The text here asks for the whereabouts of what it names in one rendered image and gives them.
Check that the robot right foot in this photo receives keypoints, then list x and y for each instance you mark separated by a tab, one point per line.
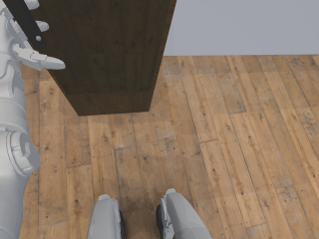
159	222

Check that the robot left hand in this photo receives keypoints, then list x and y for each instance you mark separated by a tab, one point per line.
12	34

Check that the left robot upper arm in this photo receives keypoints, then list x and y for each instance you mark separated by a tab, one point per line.
18	159

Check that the left robot forearm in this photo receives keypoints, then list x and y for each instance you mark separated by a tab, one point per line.
12	100

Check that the right robot shin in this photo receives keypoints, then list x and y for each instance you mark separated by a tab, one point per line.
167	226

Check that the handle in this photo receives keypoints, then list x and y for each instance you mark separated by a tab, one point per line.
26	21

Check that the cupboard door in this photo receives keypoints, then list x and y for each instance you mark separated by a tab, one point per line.
107	46

